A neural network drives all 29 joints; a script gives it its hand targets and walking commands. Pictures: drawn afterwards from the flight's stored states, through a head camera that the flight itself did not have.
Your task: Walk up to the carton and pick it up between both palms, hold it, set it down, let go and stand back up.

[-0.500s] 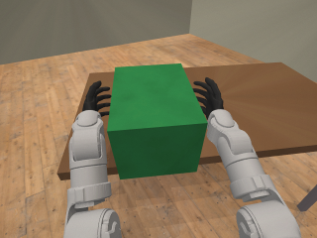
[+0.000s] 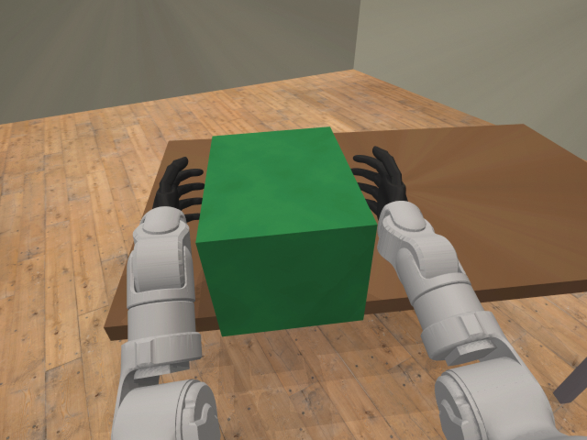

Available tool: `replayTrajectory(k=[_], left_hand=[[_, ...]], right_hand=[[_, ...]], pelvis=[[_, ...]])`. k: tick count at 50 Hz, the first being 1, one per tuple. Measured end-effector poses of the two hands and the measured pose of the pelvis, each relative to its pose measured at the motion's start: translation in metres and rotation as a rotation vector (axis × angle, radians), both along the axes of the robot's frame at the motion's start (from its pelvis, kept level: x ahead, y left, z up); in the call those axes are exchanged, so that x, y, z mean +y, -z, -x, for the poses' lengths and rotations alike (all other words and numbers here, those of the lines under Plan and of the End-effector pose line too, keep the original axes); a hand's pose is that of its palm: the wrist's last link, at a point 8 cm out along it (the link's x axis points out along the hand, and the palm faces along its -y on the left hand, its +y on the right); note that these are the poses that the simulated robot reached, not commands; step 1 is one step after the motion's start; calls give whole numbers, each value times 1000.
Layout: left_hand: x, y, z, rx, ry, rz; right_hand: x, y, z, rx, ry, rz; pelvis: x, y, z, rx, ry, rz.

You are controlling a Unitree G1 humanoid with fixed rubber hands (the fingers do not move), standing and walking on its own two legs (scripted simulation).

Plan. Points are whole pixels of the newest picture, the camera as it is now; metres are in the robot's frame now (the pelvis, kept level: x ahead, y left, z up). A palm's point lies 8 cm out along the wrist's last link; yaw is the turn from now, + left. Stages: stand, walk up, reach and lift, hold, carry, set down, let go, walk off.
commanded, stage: hold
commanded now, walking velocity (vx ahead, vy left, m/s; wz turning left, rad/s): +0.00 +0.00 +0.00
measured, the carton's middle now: (281, 220) +0.41 +0.01 +0.15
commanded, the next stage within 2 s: none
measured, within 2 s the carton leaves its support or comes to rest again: neither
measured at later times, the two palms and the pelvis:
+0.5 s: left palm (163, 220) +0.34 +0.16 +0.21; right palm (392, 211) +0.34 -0.13 +0.20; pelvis -0.02 +0.00 +0.00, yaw -1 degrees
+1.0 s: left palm (171, 206) +0.37 +0.15 +0.21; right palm (392, 195) +0.36 -0.14 +0.22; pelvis +0.00 +0.00 +0.00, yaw -1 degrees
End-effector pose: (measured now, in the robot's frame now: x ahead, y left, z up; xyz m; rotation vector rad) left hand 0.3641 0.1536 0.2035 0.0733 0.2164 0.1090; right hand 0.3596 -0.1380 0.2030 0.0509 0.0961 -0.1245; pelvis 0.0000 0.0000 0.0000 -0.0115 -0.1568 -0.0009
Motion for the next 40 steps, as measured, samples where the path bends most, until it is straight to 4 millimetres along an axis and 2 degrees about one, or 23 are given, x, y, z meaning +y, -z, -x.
replayTrajectory(k=[7,13,22,31,36,40], left_hand=[[-6,-10,7,-71,19,0],[-11,-14,12,-55,22,1],[-2,-12,24,-48,-8,32],[5,-4,10,-5,-13,6],[-3,-13,4,-44,4,-18],[-9,-11,-4,-20,18,-15]], right_hand=[[-5,-3,11,-57,11,-41],[-10,0,18,-38,20,-36],[-1,-5,23,-31,-3,-8],[6,2,9,6,-10,10],[-1,-7,6,-35,3,-6],[-8,-8,2,-12,16,2]], pelvis=[[3,1,-3,-7,-3,8],[5,1,0,-27,13,4],[1,1,13,-39,16,0],[-2,0,23,28,-2,-2],[-1,0,19,37,-2,4],[0,0,13,29,6,1]])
